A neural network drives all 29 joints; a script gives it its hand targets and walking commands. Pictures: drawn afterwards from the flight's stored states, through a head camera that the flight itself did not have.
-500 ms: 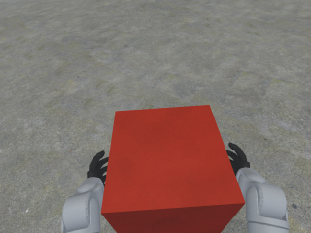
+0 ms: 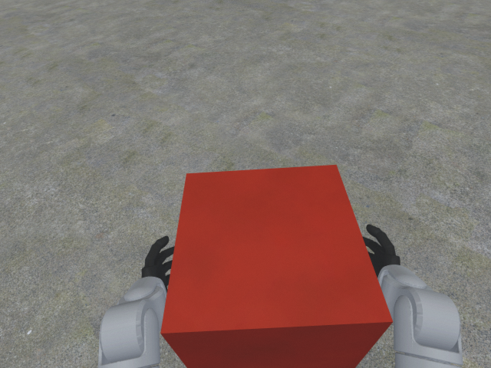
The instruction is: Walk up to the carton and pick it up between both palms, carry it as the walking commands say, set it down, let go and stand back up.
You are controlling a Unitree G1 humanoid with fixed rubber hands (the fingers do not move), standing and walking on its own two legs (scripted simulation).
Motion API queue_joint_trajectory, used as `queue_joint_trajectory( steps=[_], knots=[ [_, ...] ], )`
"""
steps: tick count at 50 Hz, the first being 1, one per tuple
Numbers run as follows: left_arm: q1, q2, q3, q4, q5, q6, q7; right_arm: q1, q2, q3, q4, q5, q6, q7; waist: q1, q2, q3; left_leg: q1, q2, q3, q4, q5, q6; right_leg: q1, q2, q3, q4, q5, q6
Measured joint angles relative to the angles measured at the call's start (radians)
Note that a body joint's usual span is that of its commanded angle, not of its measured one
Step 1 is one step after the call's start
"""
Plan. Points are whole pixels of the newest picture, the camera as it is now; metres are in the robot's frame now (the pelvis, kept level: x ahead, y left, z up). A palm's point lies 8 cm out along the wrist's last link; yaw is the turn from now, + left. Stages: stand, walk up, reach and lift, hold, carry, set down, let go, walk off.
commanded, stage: carry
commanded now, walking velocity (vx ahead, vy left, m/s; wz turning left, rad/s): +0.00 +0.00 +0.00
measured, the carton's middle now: (267, 275) +0.27 +0.00 +0.00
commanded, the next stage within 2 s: hold in 0.22 s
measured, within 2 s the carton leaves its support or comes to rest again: neither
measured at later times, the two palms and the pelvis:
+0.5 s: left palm (161, 302) +0.23 +0.17 +0.01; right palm (379, 297) +0.23 -0.17 +0.00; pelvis -0.01 +0.00 +0.00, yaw +0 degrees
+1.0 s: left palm (141, 324) +0.19 +0.19 +0.02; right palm (366, 298) +0.23 -0.15 +0.01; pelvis -0.05 +0.01 +0.00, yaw +0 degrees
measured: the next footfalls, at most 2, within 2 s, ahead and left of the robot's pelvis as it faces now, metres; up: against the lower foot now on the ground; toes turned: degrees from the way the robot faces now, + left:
none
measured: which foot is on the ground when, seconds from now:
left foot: down 0.00-1.00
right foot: down 0.00-1.00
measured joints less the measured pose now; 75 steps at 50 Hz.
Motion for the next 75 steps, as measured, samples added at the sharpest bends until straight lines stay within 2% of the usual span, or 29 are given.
queue_joint_trajectory(
  steps=[12, 13, 15, 18, 22, 27, 32, 39, 45, 53, 58, 65, 71, 75],
  knots=[
    [-0.002, 0.000, -0.002, -0.030, 0.000, 0.035, -0.001, 0.011, 0.005, 0.000, -0.037, 0.000, 0.027, -0.004, 0.000, -0.003, -0.004, 0.000, 0.000, 0.000, 0.000, 0.000, 0.000, 0.000, 0.000, 0.000, 0.000, 0.000, -0.001],
    [-0.007, 0.000, 0.000, -0.030, 0.000, 0.024, -0.003, 0.011, 0.005, 0.000, -0.040, -0.014, 0.010, 0.011, 0.000, -0.004, 0.015, 0.012, 0.000, 0.000, 0.000, -0.001, 0.000, 0.012, 0.000, 0.000, 0.000, -0.001, -0.001],
    [-0.028, 0.011, 0.006, 0.054, 0.000, -0.066, -0.004, -0.008, -0.009, 0.004, 0.067, -0.032, -0.089, 0.037, -0.001, -0.009, 0.057, 0.039, 0.000, 0.000, 0.000, -0.001, 0.000, 0.039, 0.000, 0.000, 0.000, -0.002, -0.001],
    [-0.030, 0.078, -0.061, 0.176, -0.001, -0.186, -0.004, -0.021, -0.051, 0.050, 0.254, -0.039, -0.222, 0.042, -0.001, -0.019, 0.087, 0.055, 0.001, 0.000, 0.000, -0.001, 0.000, 0.054, 0.001, 0.000, 0.000, -0.001, -0.001],
    [0.014, 0.107, -0.110, 0.193, 0.000, -0.237, -0.007, 0.040, -0.083, 0.114, 0.286, -0.039, -0.291, 0.022, -0.001, -0.036, 0.091, 0.055, 0.001, 0.000, 0.000, -0.001, 0.000, 0.055, 0.001, 0.001, 0.000, 0.000, 0.000],
    [0.056, 0.108, -0.119, 0.193, 0.000, -0.284, -0.008, 0.067, -0.100, 0.145, 0.286, -0.039, -0.323, 0.020, -0.001, -0.049, 0.091, 0.059, 0.001, 0.000, 0.000, 0.005, 0.000, 0.058, 0.001, 0.001, 0.000, 0.007, 0.002],
    [0.062, 0.114, -0.121, 0.193, 0.000, -0.285, 0.006, 0.041, -0.122, 0.171, 0.333, -0.039, -0.342, 0.026, -0.001, -0.050, 0.090, 0.076, 0.001, 0.000, 0.000, 0.016, 0.003, 0.075, 0.001, 0.001, 0.000, 0.017, 0.002],
    [0.054, 0.116, -0.114, 0.197, 0.000, -0.275, 0.030, -0.070, -0.135, 0.172, 0.481, -0.041, -0.368, 0.035, -0.001, -0.037, 0.091, 0.085, 0.001, 0.000, 0.000, 0.035, 0.013, 0.084, 0.001, 0.001, 0.000, 0.037, 0.002],
    [0.015, 0.116, -0.095, 0.232, 0.000, -0.259, 0.033, -0.136, -0.138, 0.172, 0.583, -0.050, -0.387, 0.036, -0.001, -0.044, 0.091, 0.085, 0.000, 0.000, 0.000, 0.046, 0.018, 0.084, 0.001, 0.001, 0.000, 0.048, 0.002],
    [-0.013, 0.116, -0.089, 0.267, 0.000, -0.256, 0.031, -0.149, -0.140, 0.172, 0.621, -0.057, -0.405, 0.038, -0.001, -0.055, 0.097, 0.088, -0.001, 0.000, 0.000, 0.048, 0.019, 0.087, 0.001, 0.003, 0.000, 0.051, 0.002],
    [-0.044, 0.120, -0.086, 0.268, 0.000, -0.251, 0.023, -0.135, -0.139, 0.172, 0.603, -0.057, -0.421, 0.032, -0.001, -0.044, 0.136, 0.092, -0.002, 0.000, 0.000, 0.048, 0.019, 0.091, 0.001, 0.005, 0.000, 0.051, 0.001],
    [-0.104, 0.120, -0.061, 0.352, 0.000, -0.312, -0.004, -0.160, -0.137, 0.170, 0.643, -0.068, -0.464, 0.012, -0.001, -0.042, 0.195, 0.093, -0.003, 0.000, 0.000, 0.046, 0.019, 0.091, 0.001, 0.007, 0.000, 0.049, 0.003],
    [-0.147, 0.117, -0.020, 0.481, 0.001, -0.409, -0.028, -0.223, -0.111, 0.128, 0.761, -0.125, -0.531, 0.019, -0.001, -0.046, 0.214, 0.090, -0.003, 0.000, -0.001, 0.035, 0.017, 0.089, 0.001, 0.008, 0.000, 0.038, 0.003],
    [-0.155, 0.101, 0.024, 0.549, 0.005, -0.510, -0.052, -0.252, -0.079, 0.073, 0.810, -0.168, -0.600, 0.027, -0.001, -0.040, 0.207, 0.063, -0.004, 0.000, 0.000, 0.028, 0.015, 0.061, 0.001, 0.008, 0.000, 0.032, 0.005]
  ],
)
